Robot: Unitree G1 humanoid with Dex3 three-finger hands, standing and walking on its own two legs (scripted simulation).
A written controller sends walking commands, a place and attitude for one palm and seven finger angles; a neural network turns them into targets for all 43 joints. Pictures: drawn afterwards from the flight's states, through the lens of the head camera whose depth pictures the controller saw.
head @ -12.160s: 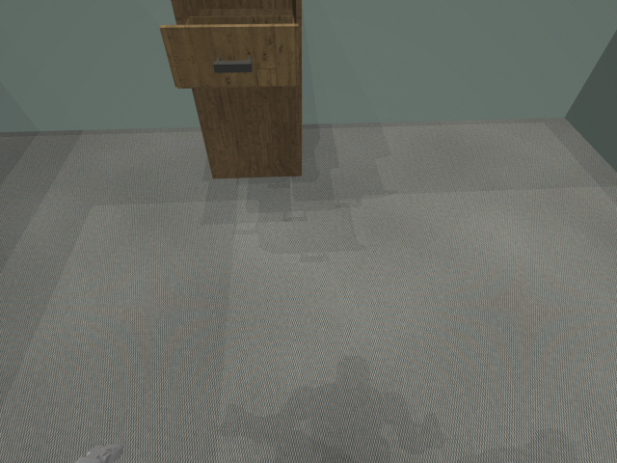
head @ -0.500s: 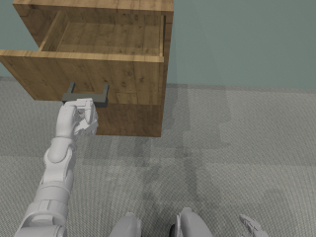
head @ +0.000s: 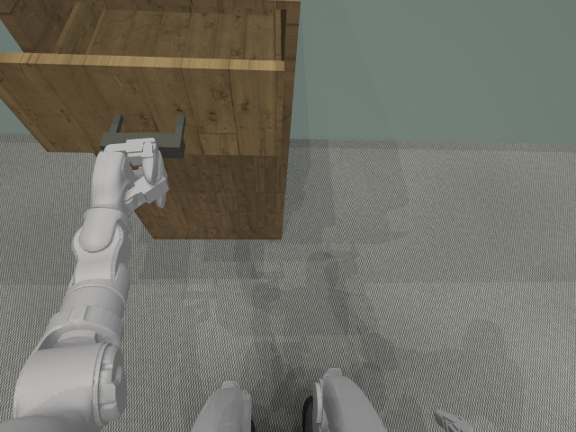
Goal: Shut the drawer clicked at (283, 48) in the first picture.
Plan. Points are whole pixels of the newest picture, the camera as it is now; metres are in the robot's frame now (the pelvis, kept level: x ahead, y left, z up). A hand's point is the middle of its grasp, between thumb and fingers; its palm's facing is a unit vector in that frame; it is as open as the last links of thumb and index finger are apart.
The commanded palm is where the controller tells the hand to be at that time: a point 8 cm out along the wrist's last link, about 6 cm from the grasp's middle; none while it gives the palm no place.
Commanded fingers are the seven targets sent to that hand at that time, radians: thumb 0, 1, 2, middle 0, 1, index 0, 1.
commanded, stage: push the drawer shut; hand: left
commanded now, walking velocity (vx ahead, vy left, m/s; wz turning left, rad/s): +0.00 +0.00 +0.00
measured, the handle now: (146, 133) +0.53 +0.20 +0.05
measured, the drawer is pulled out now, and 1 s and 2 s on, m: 0.13 0.02 0.00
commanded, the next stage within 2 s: pull the fist back off the drawer in 1.50 s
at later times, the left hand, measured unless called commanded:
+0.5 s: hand (169, 146) +0.50 +0.16 +0.04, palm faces -0.01 -1.00 -0.04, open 3.1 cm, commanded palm +0.50 +0.21 +0.05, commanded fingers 0.00 0.90 0.90 -1.40 -1.60 -1.40 -1.60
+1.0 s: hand (172, 116) +0.56 +0.17 +0.05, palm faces -0.01 -1.00 -0.04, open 3.1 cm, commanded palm +0.56 +0.20 +0.05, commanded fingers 0.00 0.90 0.90 -1.40 -1.60 -1.40 -1.60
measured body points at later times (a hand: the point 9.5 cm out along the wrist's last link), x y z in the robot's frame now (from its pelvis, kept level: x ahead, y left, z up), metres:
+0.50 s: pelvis -0.01 +0.00 -0.01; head +0.14 +0.02 +0.42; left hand +0.50 +0.22 +0.05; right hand +0.02 -0.26 -0.13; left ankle +0.00 +0.10 -0.65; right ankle +0.05 -0.11 -0.65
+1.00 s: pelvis +0.00 +0.00 -0.02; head +0.17 +0.02 +0.40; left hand +0.56 +0.22 +0.05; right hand -0.02 -0.26 -0.12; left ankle +0.00 +0.10 -0.65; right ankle +0.05 -0.11 -0.65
